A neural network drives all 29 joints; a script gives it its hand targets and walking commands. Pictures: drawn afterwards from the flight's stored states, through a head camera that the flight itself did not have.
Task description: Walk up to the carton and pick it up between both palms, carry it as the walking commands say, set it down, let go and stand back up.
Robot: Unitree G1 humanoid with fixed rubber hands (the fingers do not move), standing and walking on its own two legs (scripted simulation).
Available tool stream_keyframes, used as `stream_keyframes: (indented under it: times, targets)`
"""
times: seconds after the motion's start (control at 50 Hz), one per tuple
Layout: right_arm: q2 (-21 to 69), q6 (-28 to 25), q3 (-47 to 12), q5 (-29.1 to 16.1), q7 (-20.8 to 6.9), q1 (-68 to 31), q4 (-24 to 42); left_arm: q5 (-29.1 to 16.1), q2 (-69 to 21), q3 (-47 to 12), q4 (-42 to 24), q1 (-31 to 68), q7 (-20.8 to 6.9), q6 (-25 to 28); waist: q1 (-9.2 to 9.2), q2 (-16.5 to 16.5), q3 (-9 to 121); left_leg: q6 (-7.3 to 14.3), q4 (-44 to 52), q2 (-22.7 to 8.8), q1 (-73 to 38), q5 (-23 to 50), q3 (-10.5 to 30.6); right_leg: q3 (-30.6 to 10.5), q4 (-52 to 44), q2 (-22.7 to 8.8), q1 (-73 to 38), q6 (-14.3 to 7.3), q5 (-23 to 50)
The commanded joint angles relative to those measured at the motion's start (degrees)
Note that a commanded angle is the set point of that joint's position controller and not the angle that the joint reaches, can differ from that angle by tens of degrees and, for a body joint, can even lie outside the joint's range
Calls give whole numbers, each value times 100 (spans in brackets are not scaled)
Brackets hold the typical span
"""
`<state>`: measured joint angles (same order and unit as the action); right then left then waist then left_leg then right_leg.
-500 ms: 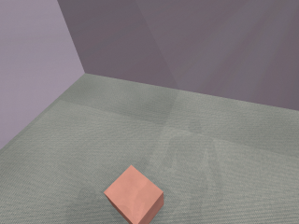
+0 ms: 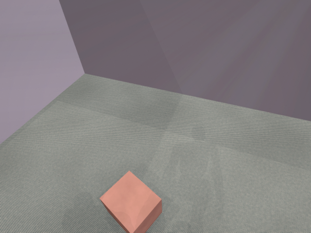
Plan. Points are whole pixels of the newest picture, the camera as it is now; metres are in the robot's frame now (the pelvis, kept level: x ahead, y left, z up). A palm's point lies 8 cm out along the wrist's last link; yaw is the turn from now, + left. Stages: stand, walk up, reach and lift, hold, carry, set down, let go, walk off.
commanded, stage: walk up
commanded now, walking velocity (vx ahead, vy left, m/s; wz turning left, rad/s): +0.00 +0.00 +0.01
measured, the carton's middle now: (132, 205) +0.45 +0.19 -0.68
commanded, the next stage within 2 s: none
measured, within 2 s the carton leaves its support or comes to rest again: neither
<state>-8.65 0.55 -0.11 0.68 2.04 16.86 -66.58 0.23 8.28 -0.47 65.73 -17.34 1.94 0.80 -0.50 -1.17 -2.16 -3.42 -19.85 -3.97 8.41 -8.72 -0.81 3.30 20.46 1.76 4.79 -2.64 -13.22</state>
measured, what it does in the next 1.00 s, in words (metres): steps on the spot: left foot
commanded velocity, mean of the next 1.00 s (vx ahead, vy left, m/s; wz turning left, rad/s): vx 0.00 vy -0.03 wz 0.20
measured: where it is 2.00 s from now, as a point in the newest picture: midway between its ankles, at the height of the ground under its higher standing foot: outside the picture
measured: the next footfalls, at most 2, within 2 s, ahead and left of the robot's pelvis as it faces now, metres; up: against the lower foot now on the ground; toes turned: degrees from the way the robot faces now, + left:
left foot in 0.96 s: +0.06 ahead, +0.16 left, +0.00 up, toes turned +19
right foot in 1.54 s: +0.17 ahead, -0.17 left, +0.00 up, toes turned +28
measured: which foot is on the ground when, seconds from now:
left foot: down 0.00-0.70, up 0.72-0.94, down 0.96-1.00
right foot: down 0.00-0.96, up 0.98-1.00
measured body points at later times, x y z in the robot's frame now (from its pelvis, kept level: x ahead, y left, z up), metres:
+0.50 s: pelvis +0.02 -0.01 +0.00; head +0.02 -0.02 +0.45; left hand -0.02 +0.21 -0.16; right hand -0.02 -0.22 -0.17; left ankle +0.02 +0.16 -0.75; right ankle -0.02 -0.09 -0.75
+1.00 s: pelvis +0.02 +0.05 -0.03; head +0.05 +0.09 +0.42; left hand -0.04 +0.32 -0.19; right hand +0.18 -0.17 -0.15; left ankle +0.03 +0.15 -0.75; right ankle -0.02 -0.08 -0.72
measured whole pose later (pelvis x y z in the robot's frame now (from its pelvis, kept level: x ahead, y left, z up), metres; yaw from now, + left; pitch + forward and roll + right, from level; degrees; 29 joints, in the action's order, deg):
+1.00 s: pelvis +0.02 +0.05 -0.03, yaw +13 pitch +0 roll -1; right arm -11.4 0.4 2.5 2.1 0.6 6.5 -54.1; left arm 2.5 16.1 2.7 58.9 -14.8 4.0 -2.2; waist 0.9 3.2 -5.1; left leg 1.3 -40.7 -2.1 22.1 -18.0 -5.6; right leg 9.9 50.3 -6.2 16.5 -0.2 -30.4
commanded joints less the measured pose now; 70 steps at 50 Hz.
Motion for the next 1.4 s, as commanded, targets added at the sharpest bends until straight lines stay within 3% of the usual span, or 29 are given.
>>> stream_keyframes:
  times: [0.0,0.22,0.28,0.38,0.44,0.6,0.62,0.64,0.66,0.68,0.7,0.72,0.74,0.78,0.82,0.86,0.9,0.92,0.94,0.96,0.98,1.0,1.02,1.06,1.12,1.16,1.22,1.28,1.38]
  targets:
    - [-379,-41,33,12,12,290,11,26,508,75,-77,-294,1,58,19,15,-291,125,128,-249,-109,393,114,-690,-670,-787,600,-3,141]
    - [-320,-21,31,-18,38,437,-77,34,362,-13,73,-647,13,62,88,154,-395,117,68,-287,-28,364,176,-665,-613,-744,688,68,590]
    - [-328,-34,22,-17,23,506,-100,28,388,-5,43,-556,28,68,-16,205,-405,139,66,-319,5,347,182,-601,-560,-703,646,43,484]
    - [-171,-45,-46,4,53,547,-191,9,427,23,36,-644,36,89,69,-100,-207,115,-46,-289,3,430,63,-607,-505,-753,328,34,1027]
    - [-254,-64,-18,-6,48,534,-186,40,315,11,83,-672,46,71,46,179,-337,128,15,-299,187,439,127,-503,-419,-726,261,59,1394]
    - [-171,-37,-59,-13,68,551,-199,51,382,0,130,-745,49,68,64,125,-385,102,-56,-306,74,570,135,-486,-358,-796,321,67,1625]
    - [-240,-145,-300,-88,-26,427,-27,138,591,27,-216,-421,44,51,250,81,-511,39,-455,-405,536,370,65,-658,-416,-1026,744,199,1535]
    - [-338,-84,-111,125,-95,83,195,44,1427,309,-318,103,228,-19,91,425,-690,19,-1285,-271,1453,198,-22,-104,83,-1035,324,133,980]
    - [-330,-59,-121,123,-133,56,243,128,1489,353,-286,-171,305,-100,175,587,-418,9,-1800,-187,1976,-4,-106,-265,184,-1407,-284,-50,1566]
    - [-326,-53,-102,22,-169,-236,443,132,1315,397,-244,-648,346,-118,279,861,-316,24,-2408,-80,2203,-967,-143,-567,197,-1832,-141,-283,2249]
    - [-363,-2,-87,-78,-157,-412,613,145,1126,384,-264,-821,327,-118,360,1070,-134,47,-3353,-111,2241,-2007,-59,-923,81,-2236,294,-649,1848]
    - [-582,38,209,167,-161,-795,825,251,1187,539,-410,-967,373,-101,454,808,-324,128,-3818,-367,2324,-2105,103,-996,-223,-2605,785,-866,1125]
    - [-487,115,210,253,-136,-654,702,348,1197,524,-630,-684,319,-33,417,346,-387,58,-4328,-306,2518,-2092,168,-1245,-427,-2960,962,-1035,749]
    - [-251,190,211,232,-138,-643,927,215,1121,422,-753,-102,337,-61,231,346,-285,78,-4095,-380,2592,-1679,47,-842,-278,-2514,713,-954,571]
    - [-210,183,175,169,-185,-795,1091,210,1210,411,-765,80,397,-73,136,446,-225,108,-3396,-411,2366,-1521,-108,-375,168,-2343,641,-919,1505]
    - [-262,151,154,21,-201,-832,1253,201,1308,396,-741,-11,364,-111,213,599,78,185,-2326,-185,1753,-1348,-247,141,714,-2010,286,-720,2380]
    - [-439,53,273,-28,-206,-308,1214,156,1232,374,-708,-13,305,-206,-32,400,455,239,-1086,263,663,-428,-785,626,1871,-1582,414,-483,2390]
    - [-726,-44,365,17,-216,205,1221,88,1257,394,-735,-52,250,-245,-413,169,568,316,-158,3,-230,982,-474,918,2879,-1130,953,-196,1404]
    - [-1686,-86,647,251,-97,869,1069,267,923,305,-1035,19,177,-271,-628,-1143,492,610,-176,-1798,-1322,2984,1706,937,4142,-338,2896,64,-2063]
    - [-2393,62,887,285,62,1659,732,339,979,299,-1173,-8,33,-401,-816,-1582,1084,1619,30,-3217,-1151,2831,4343,-63,4862,-599,3219,224,-2466]
    - [-2208,187,957,272,185,1706,653,438,1141,368,-1261,586,-83,-499,-801,-806,833,1739,389,-3289,-569,2078,4725,-420,5270,-882,3150,397,-1915]
    - [-1949,249,876,248,279,1403,814,493,1091,356,-1381,831,-228,-520,-532,216,292,1291,362,-3017,-420,1368,3838,-717,5538,-1058,3504,543,-1340]
    - [-1870,250,778,237,294,872,1094,409,916,359,-1317,592,-318,-532,-234,264,112,864,201,-2496,-167,1295,2852,-746,5299,-1035,3503,540,-716]
    - [-1519,146,686,152,173,600,1239,309,986,423,-1592,708,-345,-539,-130,-638,-48,484,27,-1553,336,1536,1761,-726,4902,-948,3135,491,45]
    - [-1641,57,729,125,71,862,1358,303,919,382,-1729,411,-422,-625,-10,-956,93,335,-177,-1469,157,2535,1675,-596,4995,-584,3163,626,126]
    - [-1696,31,770,129,36,1170,1415,286,920,377,-1867,628,-453,-653,-40,-1006,116,295,-143,-1403,339,2320,1744,-578,5009,-462,3090,687,180]
    - [-1894,31,905,218,20,1218,1649,290,807,341,-2134,894,-468,-663,-166,-1550,143,402,-13,-1138,485,1165,1649,-583,4824,-434,3147,771,413]
    - [-1899,35,971,213,3,1300,1865,291,800,341,-2273,1034,-474,-630,-296,-1997,322,527,164,-1043,478,277,1962,-447,4559,-337,3023,883,270]
    - [-2020,108,1034,245,59,1163,2207,221,829,285,-2426,1293,-433,-569,-399,-2054,179,720,518,-985,821,-1570,2255,-248,2837,-154,2354,963,-707]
